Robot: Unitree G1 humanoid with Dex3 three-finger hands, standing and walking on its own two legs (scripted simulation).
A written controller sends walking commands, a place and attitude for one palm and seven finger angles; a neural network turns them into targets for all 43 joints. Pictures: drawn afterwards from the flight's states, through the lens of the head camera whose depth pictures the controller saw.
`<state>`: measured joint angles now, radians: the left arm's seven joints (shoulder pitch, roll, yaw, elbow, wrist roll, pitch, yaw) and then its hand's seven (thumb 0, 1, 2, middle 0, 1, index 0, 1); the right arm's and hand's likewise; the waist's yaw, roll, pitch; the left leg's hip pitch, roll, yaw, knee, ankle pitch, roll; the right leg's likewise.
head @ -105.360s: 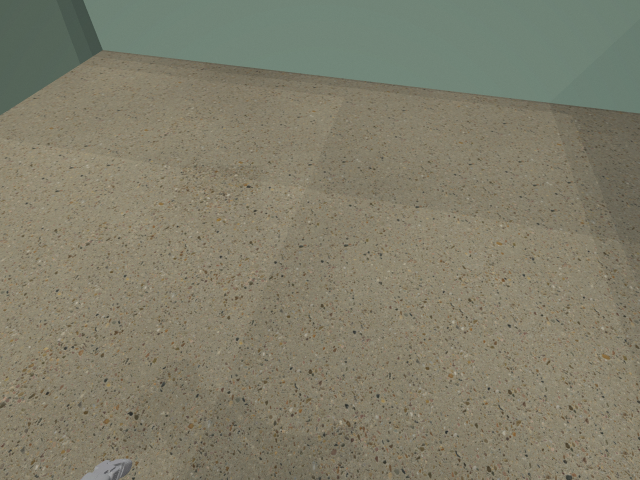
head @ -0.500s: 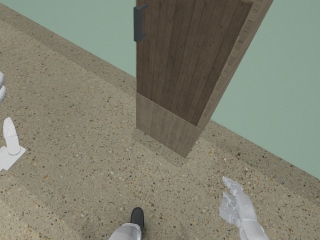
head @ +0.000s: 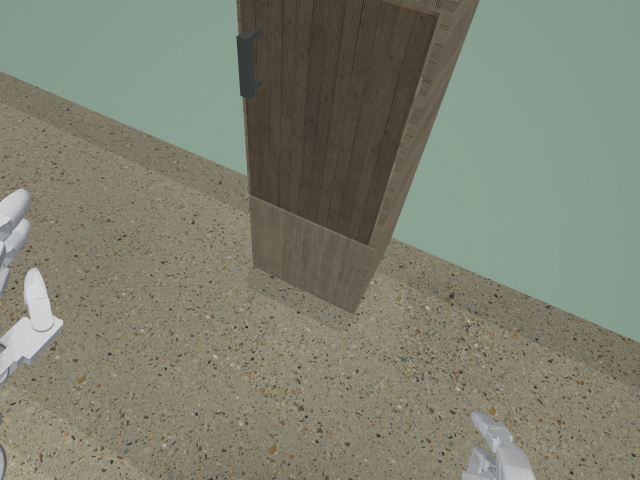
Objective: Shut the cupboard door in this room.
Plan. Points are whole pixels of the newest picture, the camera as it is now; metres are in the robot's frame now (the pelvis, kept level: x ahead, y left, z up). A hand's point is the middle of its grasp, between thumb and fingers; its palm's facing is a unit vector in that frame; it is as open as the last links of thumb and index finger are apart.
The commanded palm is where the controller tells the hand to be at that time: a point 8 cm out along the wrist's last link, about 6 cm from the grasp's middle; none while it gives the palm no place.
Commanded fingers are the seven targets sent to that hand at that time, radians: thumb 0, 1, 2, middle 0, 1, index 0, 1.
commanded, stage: stop stepping back and stand still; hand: left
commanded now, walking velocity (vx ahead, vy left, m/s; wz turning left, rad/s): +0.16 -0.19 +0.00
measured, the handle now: (252, 63) +0.87 +0.12 +0.07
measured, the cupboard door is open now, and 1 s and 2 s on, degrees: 0 0 0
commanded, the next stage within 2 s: let the arm hang, fingers relaxed in 0.30 s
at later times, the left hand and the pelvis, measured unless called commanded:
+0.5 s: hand (88, 416) +0.20 +0.25 +0.01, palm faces +0.22 -0.92 -0.33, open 7.4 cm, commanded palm none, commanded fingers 0.00 0.90 0.90 -0.20 -0.30 -0.20 -0.30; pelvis -0.01 +0.02 -0.01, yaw +3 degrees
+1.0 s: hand out of the picture -0.07 +0.25 -0.15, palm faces +0.03 -0.97 -0.25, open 7.3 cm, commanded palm none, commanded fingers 0.00 0.90 0.90 -0.20 -0.30 -0.20 -0.30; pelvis -0.03 +0.05 +0.01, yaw +0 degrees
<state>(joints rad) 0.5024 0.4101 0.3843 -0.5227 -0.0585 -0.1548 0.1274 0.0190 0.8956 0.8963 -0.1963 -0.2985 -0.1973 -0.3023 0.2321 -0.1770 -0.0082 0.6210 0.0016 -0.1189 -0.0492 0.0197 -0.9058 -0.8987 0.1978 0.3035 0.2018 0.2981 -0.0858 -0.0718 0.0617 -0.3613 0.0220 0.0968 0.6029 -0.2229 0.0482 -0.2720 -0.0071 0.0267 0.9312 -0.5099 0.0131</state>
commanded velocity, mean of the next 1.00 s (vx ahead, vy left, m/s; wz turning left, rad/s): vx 0.02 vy -0.01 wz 0.00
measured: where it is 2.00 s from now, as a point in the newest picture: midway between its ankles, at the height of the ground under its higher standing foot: outside the picture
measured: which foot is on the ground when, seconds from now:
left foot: down 0.00-0.22, up 0.24-0.44, down 0.46-1.00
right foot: up 0.00-0.18, down 0.20-1.00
